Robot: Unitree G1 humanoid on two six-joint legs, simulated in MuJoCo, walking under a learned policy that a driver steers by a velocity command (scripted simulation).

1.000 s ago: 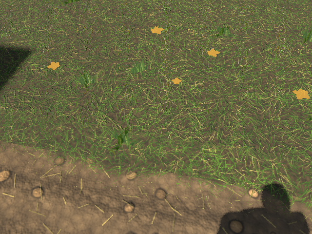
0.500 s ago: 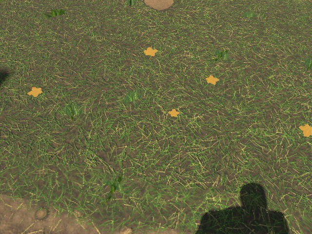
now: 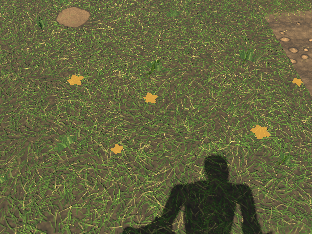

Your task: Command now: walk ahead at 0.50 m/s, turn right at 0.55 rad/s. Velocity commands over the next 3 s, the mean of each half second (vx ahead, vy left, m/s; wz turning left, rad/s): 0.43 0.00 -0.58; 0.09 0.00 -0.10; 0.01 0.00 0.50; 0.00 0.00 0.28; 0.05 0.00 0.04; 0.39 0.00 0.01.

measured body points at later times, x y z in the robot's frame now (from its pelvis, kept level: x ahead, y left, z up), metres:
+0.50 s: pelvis +0.26 +0.04 +0.00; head +0.31 +0.04 +0.44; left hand +0.36 +0.31 -0.14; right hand +0.39 -0.25 -0.09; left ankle +0.38 +0.11 -0.73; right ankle +0.09 -0.03 -0.64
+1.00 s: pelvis +0.30 +0.01 +0.01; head +0.31 -0.01 +0.46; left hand +0.51 +0.19 -0.10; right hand +0.28 -0.26 -0.13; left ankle +0.32 +0.12 -0.68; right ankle +0.29 -0.10 -0.73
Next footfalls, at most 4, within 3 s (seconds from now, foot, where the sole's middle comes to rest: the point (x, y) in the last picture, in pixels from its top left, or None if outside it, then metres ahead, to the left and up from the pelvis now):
0.40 left None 0.42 0.10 -0.77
0.84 right None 0.33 -0.11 -0.77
1.18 left None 0.33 0.11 -0.77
1.70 right None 0.33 -0.08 -0.77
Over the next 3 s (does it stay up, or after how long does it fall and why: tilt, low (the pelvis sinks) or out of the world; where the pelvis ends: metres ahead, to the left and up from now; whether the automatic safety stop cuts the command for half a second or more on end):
stays up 0.47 0.01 0.01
